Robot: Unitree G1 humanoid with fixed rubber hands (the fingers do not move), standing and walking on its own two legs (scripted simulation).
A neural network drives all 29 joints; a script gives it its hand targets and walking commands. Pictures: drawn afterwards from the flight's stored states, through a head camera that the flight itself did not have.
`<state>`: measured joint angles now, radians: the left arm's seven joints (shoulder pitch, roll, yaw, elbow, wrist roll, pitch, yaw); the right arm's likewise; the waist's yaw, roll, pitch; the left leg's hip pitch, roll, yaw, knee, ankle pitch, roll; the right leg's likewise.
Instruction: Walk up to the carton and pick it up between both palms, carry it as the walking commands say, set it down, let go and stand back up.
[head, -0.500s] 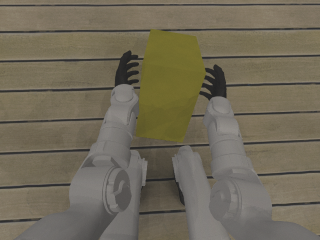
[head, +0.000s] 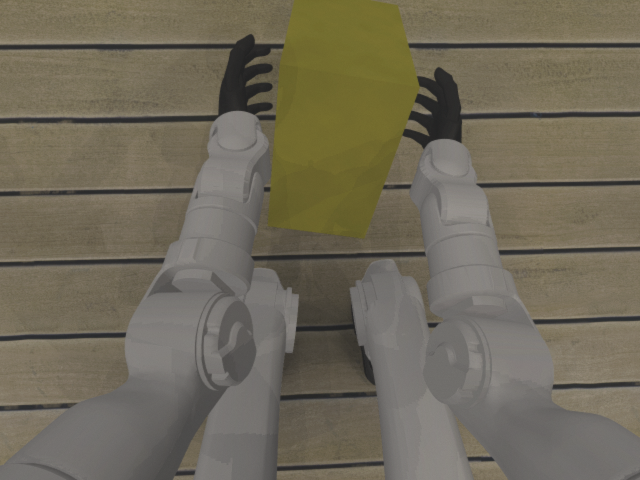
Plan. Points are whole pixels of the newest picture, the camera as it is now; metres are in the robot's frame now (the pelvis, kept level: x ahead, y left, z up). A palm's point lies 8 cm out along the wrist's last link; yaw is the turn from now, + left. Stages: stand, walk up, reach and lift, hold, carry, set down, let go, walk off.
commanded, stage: set down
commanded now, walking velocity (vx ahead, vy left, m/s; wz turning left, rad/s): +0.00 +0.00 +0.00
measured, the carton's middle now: (331, 116) +0.54 -0.03 -0.25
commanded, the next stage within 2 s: none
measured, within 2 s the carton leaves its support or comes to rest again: neither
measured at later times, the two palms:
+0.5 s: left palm (234, 96) +0.53 +0.10 -0.15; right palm (423, 122) +0.50 -0.14 -0.16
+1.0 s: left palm (237, 63) +0.58 +0.09 -0.17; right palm (427, 88) +0.55 -0.15 -0.18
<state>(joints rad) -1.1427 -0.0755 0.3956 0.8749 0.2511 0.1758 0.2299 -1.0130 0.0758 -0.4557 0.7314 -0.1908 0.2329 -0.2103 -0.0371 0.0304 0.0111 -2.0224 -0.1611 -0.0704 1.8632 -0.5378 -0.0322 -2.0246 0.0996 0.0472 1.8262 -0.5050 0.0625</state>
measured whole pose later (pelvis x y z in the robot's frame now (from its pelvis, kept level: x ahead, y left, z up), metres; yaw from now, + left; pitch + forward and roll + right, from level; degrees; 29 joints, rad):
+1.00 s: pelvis +0.02 +0.01 -0.05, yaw +0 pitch +46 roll -3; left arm -1.44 0.02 0.57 0.95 0.36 0.14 0.08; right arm -1.32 0.00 -0.67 0.80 -0.38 0.19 0.04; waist -0.07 0.02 0.07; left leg -2.24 -0.18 -0.05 2.04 -0.60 -0.02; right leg -2.23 0.09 0.05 2.00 -0.58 0.08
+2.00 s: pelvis +0.01 +0.00 -0.07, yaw -1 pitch +44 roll -2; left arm -1.49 0.04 0.58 1.00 0.38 0.09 0.05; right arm -1.36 -0.04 -0.68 0.93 -0.39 0.13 0.01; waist -0.03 0.02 0.15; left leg -2.27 -0.16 -0.04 2.10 -0.60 -0.03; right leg -2.27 0.12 0.05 2.06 -0.57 0.08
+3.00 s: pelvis +0.00 +0.00 -0.09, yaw -2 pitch +36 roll -1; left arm -1.42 0.26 0.14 1.16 -0.05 0.04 0.13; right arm -1.36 -0.29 -0.22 1.16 0.14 0.03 -0.08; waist -0.05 -0.03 0.33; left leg -2.21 -0.13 -0.04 2.19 -0.62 -0.04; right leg -2.24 0.10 0.01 2.14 -0.54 0.04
